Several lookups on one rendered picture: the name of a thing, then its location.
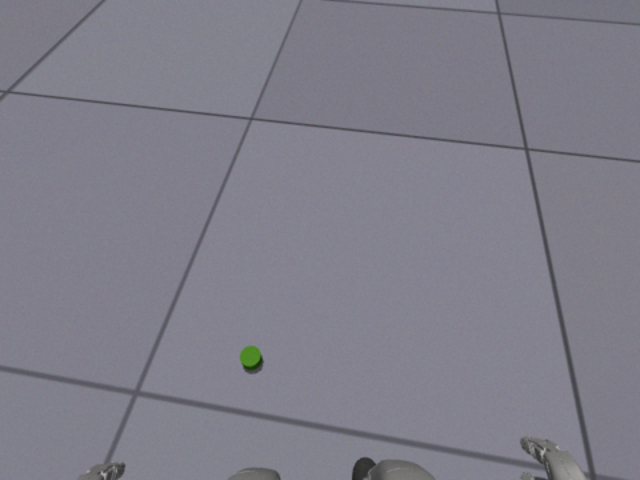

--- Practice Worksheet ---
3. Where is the right robot foot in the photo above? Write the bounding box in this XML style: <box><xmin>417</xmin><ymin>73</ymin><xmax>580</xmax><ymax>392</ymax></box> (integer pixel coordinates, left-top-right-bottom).
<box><xmin>352</xmin><ymin>457</ymin><xmax>376</xmax><ymax>480</ymax></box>

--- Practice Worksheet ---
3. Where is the right robot hand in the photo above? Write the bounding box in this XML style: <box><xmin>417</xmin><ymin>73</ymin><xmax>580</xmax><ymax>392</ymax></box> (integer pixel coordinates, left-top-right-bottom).
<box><xmin>520</xmin><ymin>437</ymin><xmax>587</xmax><ymax>480</ymax></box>

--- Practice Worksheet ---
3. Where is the tin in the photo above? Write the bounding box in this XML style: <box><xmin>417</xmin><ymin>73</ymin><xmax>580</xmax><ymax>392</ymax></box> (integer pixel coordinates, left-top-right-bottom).
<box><xmin>240</xmin><ymin>346</ymin><xmax>262</xmax><ymax>370</ymax></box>

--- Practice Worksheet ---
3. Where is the left robot hand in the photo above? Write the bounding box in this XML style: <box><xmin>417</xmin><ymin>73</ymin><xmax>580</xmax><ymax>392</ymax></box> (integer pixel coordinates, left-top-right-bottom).
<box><xmin>76</xmin><ymin>462</ymin><xmax>125</xmax><ymax>480</ymax></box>

